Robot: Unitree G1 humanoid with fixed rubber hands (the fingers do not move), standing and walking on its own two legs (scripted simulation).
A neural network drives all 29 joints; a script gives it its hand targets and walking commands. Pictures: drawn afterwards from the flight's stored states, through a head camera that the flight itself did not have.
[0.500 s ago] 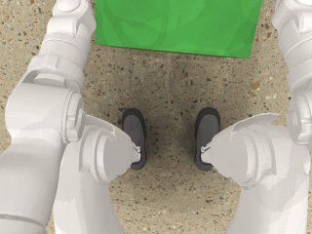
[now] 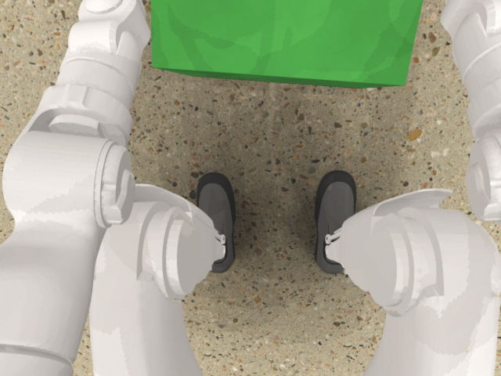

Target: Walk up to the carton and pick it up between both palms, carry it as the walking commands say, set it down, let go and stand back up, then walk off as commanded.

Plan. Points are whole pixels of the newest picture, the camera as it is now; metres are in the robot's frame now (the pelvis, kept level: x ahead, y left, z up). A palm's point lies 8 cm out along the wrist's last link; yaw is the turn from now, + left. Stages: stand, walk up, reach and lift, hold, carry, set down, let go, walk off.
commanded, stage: reach and lift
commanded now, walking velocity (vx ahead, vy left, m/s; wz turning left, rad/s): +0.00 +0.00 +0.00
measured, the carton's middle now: (282, 4) +0.53 -0.01 -0.25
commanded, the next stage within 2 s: none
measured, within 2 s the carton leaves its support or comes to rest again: leaves its support in 0.32 s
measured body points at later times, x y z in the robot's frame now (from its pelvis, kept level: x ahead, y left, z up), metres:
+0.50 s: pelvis +0.00 +0.00 +0.01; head +0.36 -0.01 +0.28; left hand +0.55 +0.19 -0.15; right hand +0.56 -0.19 -0.15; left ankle +0.13 +0.12 -0.31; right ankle +0.13 -0.11 -0.31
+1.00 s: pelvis +0.01 +0.00 +0.04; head +0.34 -0.01 +0.33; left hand +0.55 +0.19 -0.09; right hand +0.56 -0.19 -0.09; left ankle +0.13 +0.12 -0.31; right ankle +0.13 -0.11 -0.31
